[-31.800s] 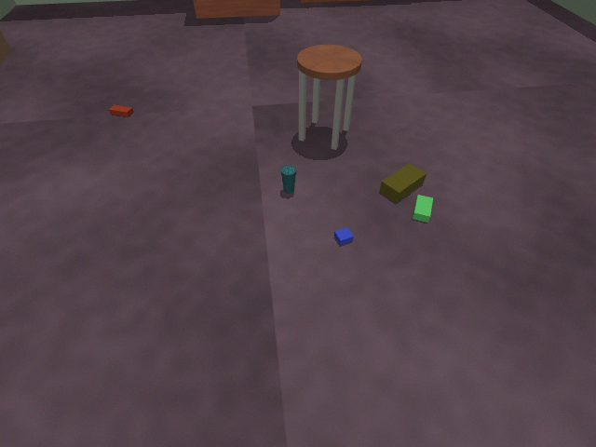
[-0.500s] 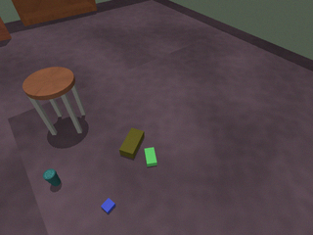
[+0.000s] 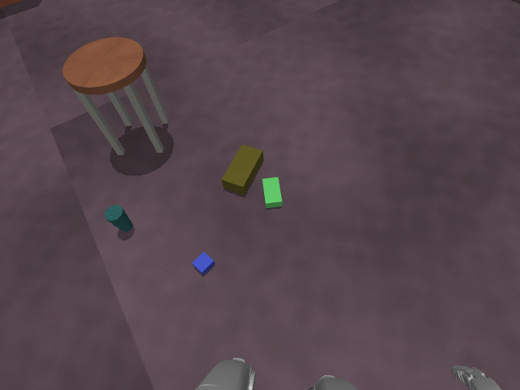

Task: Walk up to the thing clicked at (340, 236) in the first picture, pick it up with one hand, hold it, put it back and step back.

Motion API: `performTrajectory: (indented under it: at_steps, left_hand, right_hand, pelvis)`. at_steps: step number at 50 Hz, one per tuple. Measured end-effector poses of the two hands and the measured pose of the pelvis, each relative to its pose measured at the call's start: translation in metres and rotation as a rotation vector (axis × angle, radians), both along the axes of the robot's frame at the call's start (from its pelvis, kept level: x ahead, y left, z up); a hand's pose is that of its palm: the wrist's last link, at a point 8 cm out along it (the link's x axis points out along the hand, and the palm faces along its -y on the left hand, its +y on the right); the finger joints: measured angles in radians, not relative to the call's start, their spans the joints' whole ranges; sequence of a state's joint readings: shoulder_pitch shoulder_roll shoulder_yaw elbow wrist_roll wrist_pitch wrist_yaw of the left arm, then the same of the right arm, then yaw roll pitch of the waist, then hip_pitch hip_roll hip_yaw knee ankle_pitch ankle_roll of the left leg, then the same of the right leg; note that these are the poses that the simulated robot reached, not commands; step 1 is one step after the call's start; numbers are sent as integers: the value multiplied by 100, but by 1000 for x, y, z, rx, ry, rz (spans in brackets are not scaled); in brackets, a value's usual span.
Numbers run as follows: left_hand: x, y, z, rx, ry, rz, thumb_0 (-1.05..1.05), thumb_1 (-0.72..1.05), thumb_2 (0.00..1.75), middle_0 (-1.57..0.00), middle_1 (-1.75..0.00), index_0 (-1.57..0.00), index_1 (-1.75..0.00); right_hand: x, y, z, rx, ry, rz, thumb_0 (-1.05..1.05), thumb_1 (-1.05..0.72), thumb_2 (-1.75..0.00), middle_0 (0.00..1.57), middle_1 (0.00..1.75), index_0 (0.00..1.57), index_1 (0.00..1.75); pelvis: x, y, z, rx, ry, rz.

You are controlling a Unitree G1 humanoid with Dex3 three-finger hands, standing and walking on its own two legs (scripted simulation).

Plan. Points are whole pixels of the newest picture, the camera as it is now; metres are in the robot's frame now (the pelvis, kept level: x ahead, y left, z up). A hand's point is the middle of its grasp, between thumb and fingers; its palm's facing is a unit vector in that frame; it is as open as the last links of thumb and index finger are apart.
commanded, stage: walk up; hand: left
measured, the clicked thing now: (203, 263) +0.58 +0.29 -0.74
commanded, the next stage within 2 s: stand in 1.78 s
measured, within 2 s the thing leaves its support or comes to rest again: neither
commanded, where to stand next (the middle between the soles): +0.20 +0.04 m, yaw +2 degrees
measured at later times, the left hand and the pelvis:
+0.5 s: hand out of the picture -0.06 +0.30 -0.15, palm faces -0.04 -0.90 -0.43, open 7.4 cm; pelvis -0.15 +0.02 -0.01, yaw -3 degrees
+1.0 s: hand out of the picture -0.16 +0.31 -0.15, palm faces -0.03 -0.93 -0.37, open 7.4 cm; pelvis -0.24 +0.04 +0.00, yaw -2 degrees
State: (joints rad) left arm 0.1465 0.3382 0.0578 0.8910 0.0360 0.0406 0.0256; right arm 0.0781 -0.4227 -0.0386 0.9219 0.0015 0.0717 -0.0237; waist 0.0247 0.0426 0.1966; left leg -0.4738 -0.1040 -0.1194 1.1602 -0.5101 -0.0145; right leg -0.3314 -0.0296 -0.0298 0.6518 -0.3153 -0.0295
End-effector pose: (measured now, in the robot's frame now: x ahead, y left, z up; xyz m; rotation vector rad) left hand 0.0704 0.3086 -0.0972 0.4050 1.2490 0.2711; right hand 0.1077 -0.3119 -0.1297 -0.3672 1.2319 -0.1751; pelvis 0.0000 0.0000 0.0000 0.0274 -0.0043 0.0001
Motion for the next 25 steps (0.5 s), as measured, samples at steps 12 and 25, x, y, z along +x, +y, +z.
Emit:
performTrajectory:
  at_steps: [12,25]
  left_hand:
    - [-52,37,-21,-33,-83,20,1,90,89,-21,-30,-20,-30]
    - [-134,34,-13,-16,-65,-49,1,91,89,-21,-30,-20,-30]
  right_hand:
    - [-58,41,14,-20,-32,57,1,-91,-90,20,30,20,30]
    - [-122,34,25,-6,-176,20,1,-90,-90,21,30,21,30]
  pelvis:
    - [-72,30,-8,-27,-34,43]
    - [-151,25,-8,-41,-30,-45]
